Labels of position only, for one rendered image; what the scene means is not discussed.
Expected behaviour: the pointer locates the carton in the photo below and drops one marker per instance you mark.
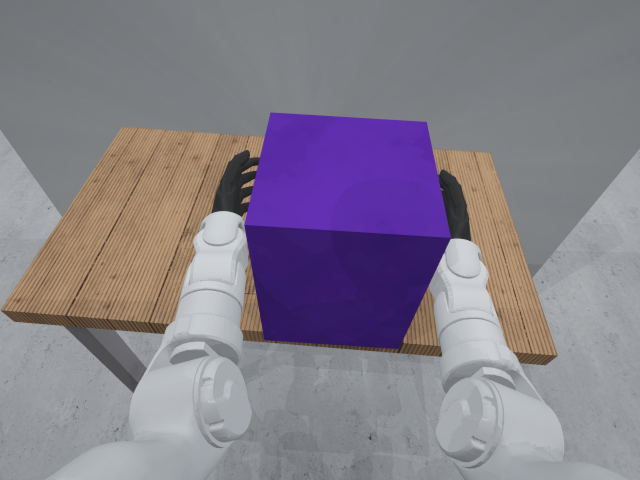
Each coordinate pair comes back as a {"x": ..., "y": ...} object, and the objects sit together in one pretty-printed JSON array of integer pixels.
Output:
[{"x": 346, "y": 226}]

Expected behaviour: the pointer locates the robot left hand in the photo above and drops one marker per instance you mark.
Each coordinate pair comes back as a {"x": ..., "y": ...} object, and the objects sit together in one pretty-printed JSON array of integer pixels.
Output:
[{"x": 230, "y": 193}]

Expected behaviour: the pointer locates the right robot upper arm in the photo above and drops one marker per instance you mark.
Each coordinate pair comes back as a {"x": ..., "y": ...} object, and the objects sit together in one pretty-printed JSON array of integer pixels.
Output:
[{"x": 492, "y": 432}]

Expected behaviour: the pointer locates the left robot forearm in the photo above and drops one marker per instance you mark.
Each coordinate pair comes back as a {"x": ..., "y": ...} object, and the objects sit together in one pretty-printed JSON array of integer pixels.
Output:
[{"x": 212, "y": 297}]

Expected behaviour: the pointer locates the left robot upper arm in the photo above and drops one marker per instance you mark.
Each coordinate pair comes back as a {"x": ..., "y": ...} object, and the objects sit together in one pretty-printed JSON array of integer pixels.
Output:
[{"x": 183, "y": 418}]

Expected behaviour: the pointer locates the table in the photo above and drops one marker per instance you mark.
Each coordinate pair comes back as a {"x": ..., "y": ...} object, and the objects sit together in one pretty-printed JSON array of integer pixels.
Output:
[{"x": 118, "y": 258}]

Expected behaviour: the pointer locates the right robot forearm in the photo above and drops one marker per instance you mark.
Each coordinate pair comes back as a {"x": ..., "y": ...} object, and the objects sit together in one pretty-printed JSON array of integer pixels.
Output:
[{"x": 468, "y": 329}]

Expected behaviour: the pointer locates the robot right hand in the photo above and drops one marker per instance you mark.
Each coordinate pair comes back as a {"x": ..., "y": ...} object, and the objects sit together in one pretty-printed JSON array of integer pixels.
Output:
[{"x": 455, "y": 206}]

